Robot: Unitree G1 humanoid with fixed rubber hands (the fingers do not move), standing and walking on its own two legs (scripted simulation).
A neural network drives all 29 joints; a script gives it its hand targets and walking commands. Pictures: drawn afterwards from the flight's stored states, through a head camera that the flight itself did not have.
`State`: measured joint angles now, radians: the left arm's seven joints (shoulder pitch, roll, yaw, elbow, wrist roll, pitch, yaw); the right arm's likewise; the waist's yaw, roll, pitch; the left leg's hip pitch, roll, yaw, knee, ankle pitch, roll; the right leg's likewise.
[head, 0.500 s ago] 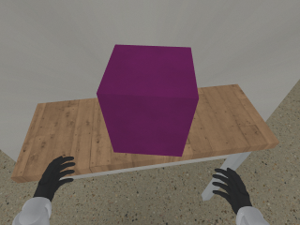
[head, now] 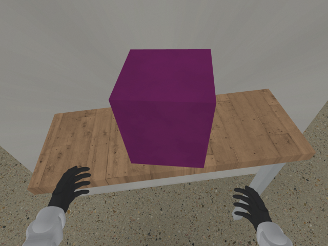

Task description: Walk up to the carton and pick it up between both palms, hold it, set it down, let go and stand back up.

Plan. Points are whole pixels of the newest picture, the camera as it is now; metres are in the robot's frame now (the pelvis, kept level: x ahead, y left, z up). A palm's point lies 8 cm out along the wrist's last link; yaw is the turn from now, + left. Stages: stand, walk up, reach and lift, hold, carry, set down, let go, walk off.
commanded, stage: set down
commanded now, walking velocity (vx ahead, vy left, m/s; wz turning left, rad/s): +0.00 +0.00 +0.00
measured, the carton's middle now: (168, 110) +0.42 +0.01 +0.09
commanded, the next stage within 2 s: let go in 0.08 s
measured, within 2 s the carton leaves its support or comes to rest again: neither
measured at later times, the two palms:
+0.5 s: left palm (62, 201) +0.20 +0.25 +0.04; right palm (260, 224) +0.17 -0.21 -0.05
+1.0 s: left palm (63, 208) +0.19 +0.25 +0.02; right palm out of the picture +0.11 -0.27 -0.09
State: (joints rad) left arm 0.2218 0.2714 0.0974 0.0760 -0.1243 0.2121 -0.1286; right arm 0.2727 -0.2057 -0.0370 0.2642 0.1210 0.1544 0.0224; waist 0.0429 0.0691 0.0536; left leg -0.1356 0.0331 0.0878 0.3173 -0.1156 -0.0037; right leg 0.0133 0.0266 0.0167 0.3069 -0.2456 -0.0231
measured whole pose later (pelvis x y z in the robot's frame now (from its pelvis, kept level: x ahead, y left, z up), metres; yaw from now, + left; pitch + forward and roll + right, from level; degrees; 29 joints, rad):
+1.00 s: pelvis -0.03 +0.00 -0.01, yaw +2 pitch +0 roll +0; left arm 0.14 0.26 0.08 0.23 0.00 -0.13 -0.08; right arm 0.25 -0.35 -0.04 0.63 0.06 0.00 0.07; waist 0.03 0.02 0.02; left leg -0.22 0.02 0.05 0.48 -0.27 0.00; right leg -0.21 0.02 -0.02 0.48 -0.27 -0.02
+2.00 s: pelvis -0.03 -0.01 -0.01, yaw +3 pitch +0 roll +0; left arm 0.14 0.27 0.07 0.25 0.01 -0.15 -0.05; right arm 0.25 -0.35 -0.04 0.63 0.06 -0.01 0.05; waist 0.03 0.02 0.02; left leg -0.21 0.02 0.03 0.48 -0.27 0.00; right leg -0.19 0.02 -0.04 0.48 -0.29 -0.03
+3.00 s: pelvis -0.03 -0.01 -0.01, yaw +3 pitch -1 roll +0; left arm 0.12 0.27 0.07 0.29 0.01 -0.16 -0.05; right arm 0.25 -0.35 -0.04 0.63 0.06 -0.01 0.04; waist 0.03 0.02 0.02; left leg -0.20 0.02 0.03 0.48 -0.27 0.00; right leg -0.18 0.02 -0.04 0.48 -0.28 -0.03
